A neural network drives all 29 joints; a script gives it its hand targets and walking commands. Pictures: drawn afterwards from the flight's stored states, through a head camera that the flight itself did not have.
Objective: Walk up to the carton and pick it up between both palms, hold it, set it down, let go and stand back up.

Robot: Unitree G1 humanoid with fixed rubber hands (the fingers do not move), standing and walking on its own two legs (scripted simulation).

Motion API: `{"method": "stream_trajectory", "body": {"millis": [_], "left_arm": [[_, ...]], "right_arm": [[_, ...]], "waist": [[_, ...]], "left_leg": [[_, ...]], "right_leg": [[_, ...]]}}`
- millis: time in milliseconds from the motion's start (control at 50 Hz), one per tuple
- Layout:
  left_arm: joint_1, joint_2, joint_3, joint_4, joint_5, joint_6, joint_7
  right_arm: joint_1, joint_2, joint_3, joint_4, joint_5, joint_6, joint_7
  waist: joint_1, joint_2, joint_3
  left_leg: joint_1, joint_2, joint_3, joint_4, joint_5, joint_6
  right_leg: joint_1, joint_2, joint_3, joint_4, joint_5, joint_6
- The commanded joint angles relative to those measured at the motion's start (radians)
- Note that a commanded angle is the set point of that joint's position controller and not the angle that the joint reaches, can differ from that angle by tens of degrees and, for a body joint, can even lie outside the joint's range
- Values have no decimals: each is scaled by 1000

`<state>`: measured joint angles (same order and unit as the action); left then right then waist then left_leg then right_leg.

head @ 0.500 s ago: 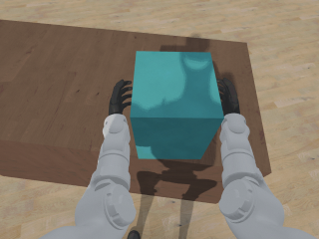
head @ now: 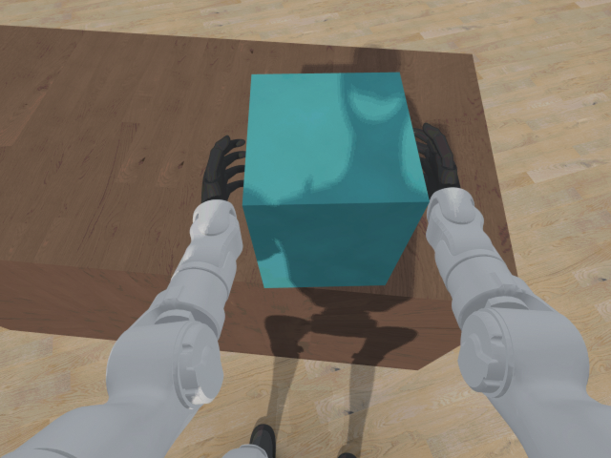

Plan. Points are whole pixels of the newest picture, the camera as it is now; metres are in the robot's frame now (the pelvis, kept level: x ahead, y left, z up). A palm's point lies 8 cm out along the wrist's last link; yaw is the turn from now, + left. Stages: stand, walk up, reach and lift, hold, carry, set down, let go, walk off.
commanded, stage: set down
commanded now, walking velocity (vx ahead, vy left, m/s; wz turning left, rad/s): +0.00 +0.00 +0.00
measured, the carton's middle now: (325, 190) +0.47 +0.04 +0.00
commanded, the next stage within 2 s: none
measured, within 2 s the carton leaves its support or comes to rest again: neither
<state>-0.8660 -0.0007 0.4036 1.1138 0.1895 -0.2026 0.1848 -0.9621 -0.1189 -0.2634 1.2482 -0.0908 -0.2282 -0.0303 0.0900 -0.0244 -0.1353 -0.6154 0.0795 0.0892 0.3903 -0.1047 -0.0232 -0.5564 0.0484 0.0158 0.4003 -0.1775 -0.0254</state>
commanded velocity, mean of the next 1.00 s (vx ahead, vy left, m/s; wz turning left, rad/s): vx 0.00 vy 0.00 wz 0.00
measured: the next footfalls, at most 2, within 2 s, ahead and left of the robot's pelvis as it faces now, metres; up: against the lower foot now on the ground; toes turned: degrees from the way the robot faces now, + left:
none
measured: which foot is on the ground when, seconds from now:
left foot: down 0.00-1.00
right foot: down 0.00-1.00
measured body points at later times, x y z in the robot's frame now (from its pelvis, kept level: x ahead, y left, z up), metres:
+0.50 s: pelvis -0.03 +0.00 -0.01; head +0.04 +0.01 +0.43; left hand +0.37 +0.22 +0.02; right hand +0.43 -0.13 +0.04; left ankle +0.03 +0.14 -0.74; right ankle -0.01 -0.10 -0.74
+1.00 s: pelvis -0.03 -0.01 -0.01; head +0.02 -0.01 +0.44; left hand +0.32 +0.21 +0.01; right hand +0.38 -0.16 +0.01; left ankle +0.03 +0.14 -0.74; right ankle -0.01 -0.10 -0.74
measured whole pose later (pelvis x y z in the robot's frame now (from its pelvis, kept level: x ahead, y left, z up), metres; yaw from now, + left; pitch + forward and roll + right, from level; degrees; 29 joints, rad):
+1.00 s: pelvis -0.03 -0.01 -0.01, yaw +4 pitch +15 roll -1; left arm -0.49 0.08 0.11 0.93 -0.10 -0.32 0.13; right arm -0.61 -0.23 0.07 1.14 0.28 -0.37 0.01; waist 0.05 0.01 -0.19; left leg -0.67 0.06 0.01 0.53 -0.13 -0.04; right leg -0.59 0.03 -0.06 0.57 -0.25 -0.04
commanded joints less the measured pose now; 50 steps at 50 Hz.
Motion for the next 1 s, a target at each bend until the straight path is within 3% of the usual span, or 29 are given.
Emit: {"method": "stream_trajectory", "body": {"millis": [0,80,160,240,300,340,440,500,580,620,800,840,880,920,940,980], "left_arm": [[-371,127,-85,-9,-123,-101,-4],[-331,159,-98,4,-136,-117,-27],[-329,165,-150,-48,-166,-120,-38],[-360,165,-220,-55,-220,-117,-31],[-307,144,-266,-92,-250,-113,-25],[-225,141,-283,-111,-259,-107,-28],[-212,147,-300,-113,-264,-103,-22],[-155,162,-283,-159,-257,-114,-16],[-114,169,-276,-227,-242,-135,-10],[-102,178,-268,-228,-250,-143,-12],[-18,168,-301,-237,-302,-150,-41],[45,143,-314,-269,-309,-150,-46],[169,137,-295,-336,-282,-142,-62],[119,139,-296,-311,-274,-133,-70],[276,122,-277,-345,-251,-129,-80],[235,132,-255,-325,-221,-122,-89]], "right_arm": [[-414,-90,157,-68,155,-61,-12],[-361,-146,183,-51,196,-79,-13],[-335,-193,181,-56,220,-82,-1],[-365,-245,163,-37,241,-70,15],[-331,-247,186,-65,264,-76,29],[-260,-265,206,-51,288,-84,34],[-262,-273,237,-48,329,-91,49],[-218,-267,271,-88,355,-105,50],[-155,-258,289,-89,368,-120,54],[-159,-245,316,-112,387,-120,54],[-75,-258,294,-187,377,-143,41],[-21,-259,300,-211,382,-153,42],[102,-266,310,-233,378,-182,37],[60,-273,306,-217,375,-188,35],[199,-259,341,-221,391,-202,35],[160,-246,343,-207,384,-212,33]], "waist": [[43,-44,-860],[31,-31,-867],[-4,-22,-803],[-27,8,-757],[-27,9,-732],[-25,10,-710],[-9,25,-657],[11,16,-656],[6,29,-654],[19,18,-621],[-54,-29,-575],[-59,-35,-575],[-66,-30,-598],[-73,-30,-565],[-65,-40,-511],[-58,-33,-443]], "left_leg": [[165,-58,25,110,393,-20],[185,-55,14,122,381,-33],[215,-49,2,122,315,-32],[276,-41,-18,130,248,-39],[310,-41,-26,136,209,-34],[328,-39,-34,137,222,-37],[294,-43,-38,124,134,-34],[265,-49,-30,129,149,-28],[240,-52,-37,130,145,-27],[210,-58,-35,132,112,-19],[166,-69,-56,140,41,-6],[215,-66,-64,139,71,-9],[289,-72,-74,139,175,-17],[269,-73,-74,136,166,-14],[312,-77,-75,126,231,-14],[289,-85,-71,100,188,-6]], "right_leg": [[339,-16,-13,101,559,57],[284,-12,-25,108,515,58],[191,-5,-41,92,376,52],[26,12,-66,56,157,27],[-26,12,-67,36,84,23],[-6,11,-62,40,105,24],[-30,5,-56,41,-2,22],[18,2,-39,51,17,27],[74,-1,-23,67,28,30],[76,-7,-9,64,-20,34],[130,-21,11,82,-34,40],[140,-18,1,79,4,38],[214,-17,-3,77,165,45],[204,-21,-6,81,192,47],[264,-20,-2,74,280,51],[277,-27,6,64,266,59]]}}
